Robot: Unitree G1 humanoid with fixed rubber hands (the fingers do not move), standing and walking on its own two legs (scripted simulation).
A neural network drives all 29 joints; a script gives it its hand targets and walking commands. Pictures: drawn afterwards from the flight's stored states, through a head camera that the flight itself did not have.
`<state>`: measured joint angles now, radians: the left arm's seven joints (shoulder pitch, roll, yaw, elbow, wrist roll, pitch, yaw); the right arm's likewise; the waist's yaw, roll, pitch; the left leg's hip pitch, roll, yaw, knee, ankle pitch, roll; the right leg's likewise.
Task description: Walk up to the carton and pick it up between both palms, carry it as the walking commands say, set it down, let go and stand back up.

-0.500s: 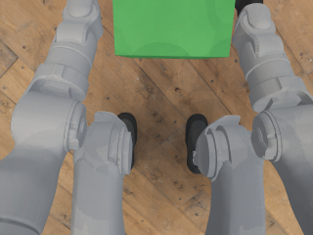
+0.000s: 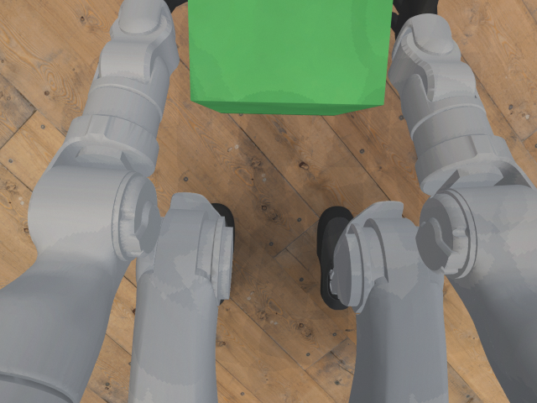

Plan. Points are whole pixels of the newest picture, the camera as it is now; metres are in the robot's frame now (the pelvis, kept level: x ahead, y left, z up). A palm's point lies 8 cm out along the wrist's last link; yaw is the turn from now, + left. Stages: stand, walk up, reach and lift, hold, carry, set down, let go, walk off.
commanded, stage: reach and lift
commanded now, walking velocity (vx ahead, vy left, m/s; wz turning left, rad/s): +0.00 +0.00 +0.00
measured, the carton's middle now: (283, 29) +0.53 +0.02 -0.24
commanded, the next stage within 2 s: none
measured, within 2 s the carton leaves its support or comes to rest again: leaves its support in 0.14 s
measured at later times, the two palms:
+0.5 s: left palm out of the picture +0.54 +0.17 -0.10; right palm (428, 3) +0.53 -0.12 -0.11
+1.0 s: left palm out of the picture +0.53 +0.17 -0.05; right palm out of the picture +0.52 -0.12 -0.05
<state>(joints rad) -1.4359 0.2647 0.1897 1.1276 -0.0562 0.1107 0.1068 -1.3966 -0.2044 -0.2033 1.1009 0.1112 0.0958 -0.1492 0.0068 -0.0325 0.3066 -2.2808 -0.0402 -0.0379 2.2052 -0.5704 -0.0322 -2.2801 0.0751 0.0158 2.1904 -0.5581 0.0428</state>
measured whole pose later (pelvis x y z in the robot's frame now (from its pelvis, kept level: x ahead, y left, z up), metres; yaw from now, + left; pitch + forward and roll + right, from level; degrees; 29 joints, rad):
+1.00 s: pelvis +0.01 +0.00 +0.06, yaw +1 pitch +46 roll -1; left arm -1.21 0.11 0.37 0.75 0.13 0.31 0.08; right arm -1.14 -0.02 -0.41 0.66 -0.12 0.32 -0.11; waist 0.00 0.00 0.00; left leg -2.23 -0.11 -0.06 1.99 -0.55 -0.05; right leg -2.22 0.11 0.06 1.98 -0.56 0.08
